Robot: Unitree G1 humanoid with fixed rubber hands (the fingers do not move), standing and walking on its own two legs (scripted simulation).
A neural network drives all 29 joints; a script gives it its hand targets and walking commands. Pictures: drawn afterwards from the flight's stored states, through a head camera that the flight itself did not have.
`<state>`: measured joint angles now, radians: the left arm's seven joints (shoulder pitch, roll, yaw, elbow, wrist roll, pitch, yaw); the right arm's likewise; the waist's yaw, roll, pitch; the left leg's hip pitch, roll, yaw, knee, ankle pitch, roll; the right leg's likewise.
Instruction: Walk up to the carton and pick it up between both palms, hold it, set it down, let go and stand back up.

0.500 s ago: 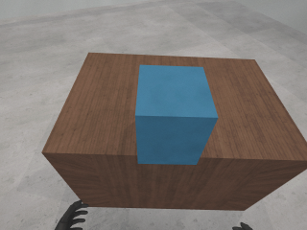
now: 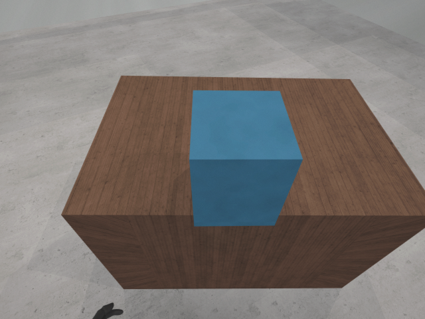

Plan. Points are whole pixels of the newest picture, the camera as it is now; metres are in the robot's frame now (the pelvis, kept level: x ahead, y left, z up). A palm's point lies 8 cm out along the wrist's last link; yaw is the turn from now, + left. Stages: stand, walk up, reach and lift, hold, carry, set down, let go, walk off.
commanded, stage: stand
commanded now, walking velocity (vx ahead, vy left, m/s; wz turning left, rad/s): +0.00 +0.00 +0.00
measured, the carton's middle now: (235, 160) +0.46 -0.04 +0.01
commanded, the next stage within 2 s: none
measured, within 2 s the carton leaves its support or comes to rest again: neither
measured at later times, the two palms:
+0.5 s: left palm out of the picture +0.11 +0.23 -0.12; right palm out of the picture +0.06 -0.25 -0.12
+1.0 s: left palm out of the picture +0.07 +0.24 -0.13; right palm out of the picture +0.04 -0.24 -0.13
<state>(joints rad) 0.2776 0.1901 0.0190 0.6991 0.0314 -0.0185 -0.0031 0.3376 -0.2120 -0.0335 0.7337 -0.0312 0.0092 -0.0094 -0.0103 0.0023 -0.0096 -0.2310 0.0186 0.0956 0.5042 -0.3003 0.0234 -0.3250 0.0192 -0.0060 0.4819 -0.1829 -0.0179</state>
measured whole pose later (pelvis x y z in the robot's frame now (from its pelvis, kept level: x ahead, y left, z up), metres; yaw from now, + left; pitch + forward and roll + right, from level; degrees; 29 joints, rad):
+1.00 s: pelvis +0.03 +0.01 +0.00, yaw -1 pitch -1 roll +0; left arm 0.29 0.17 0.03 0.94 0.02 0.00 0.04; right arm 0.32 -0.19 -0.02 0.97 -0.02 -0.01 -0.04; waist 0.00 0.00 0.01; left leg -0.11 0.02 0.11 0.43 -0.32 0.03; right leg -0.22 0.02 0.01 0.44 -0.21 -0.01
